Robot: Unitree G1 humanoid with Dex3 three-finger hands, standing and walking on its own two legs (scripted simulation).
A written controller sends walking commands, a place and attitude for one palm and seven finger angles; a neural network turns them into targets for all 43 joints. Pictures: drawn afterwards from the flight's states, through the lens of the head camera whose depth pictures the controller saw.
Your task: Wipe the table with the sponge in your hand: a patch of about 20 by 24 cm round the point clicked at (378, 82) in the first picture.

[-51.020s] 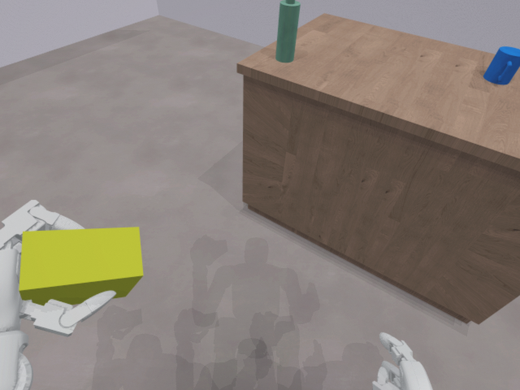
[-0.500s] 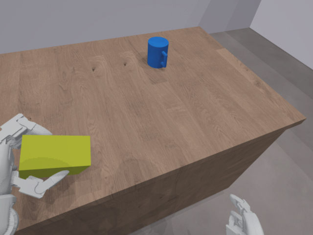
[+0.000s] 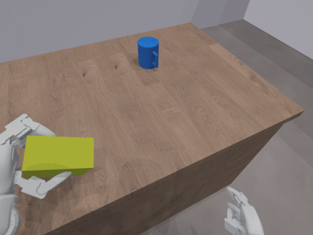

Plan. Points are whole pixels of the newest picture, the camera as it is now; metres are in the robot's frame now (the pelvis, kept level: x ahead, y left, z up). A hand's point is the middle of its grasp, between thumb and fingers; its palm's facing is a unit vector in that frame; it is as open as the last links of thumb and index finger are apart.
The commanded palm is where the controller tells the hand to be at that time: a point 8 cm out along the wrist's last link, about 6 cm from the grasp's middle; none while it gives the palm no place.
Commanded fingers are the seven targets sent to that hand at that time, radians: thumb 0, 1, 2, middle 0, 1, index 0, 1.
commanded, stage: come to a stop and stand still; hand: left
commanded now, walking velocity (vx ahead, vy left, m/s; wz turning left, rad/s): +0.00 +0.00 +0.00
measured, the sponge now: (68, 158) +0.24 +0.20 +0.13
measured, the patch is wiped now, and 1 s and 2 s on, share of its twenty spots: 0.00 0.00 0.00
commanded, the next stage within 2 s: look again from close up in 0.58 s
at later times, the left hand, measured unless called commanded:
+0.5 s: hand (24, 159) +0.22 +0.27 +0.15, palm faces +0.39 -0.83 -0.40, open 10.0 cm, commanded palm +0.16 +0.30 +0.18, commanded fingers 0.00 0.10 1.30 -1.20 -1.60 -1.20 -1.60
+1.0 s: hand (18, 172) +0.19 +0.27 +0.15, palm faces +0.42 -0.83 -0.37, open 10.0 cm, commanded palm +0.13 +0.30 +0.18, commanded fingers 0.00 0.10 1.30 -1.20 -1.60 -1.20 -1.60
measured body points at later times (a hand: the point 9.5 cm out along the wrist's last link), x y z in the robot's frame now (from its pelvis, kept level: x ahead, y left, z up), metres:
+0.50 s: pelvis +0.01 +0.01 +0.00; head +0.04 +0.04 +0.45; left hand +0.19 +0.31 +0.17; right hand +0.21 -0.20 -0.06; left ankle +0.01 +0.07 -0.74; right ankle +0.02 -0.13 -0.74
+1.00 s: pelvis -0.01 +0.01 +0.00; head +0.00 +0.04 +0.45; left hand +0.16 +0.31 +0.17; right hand +0.17 -0.21 -0.07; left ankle +0.01 +0.07 -0.74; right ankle +0.02 -0.13 -0.74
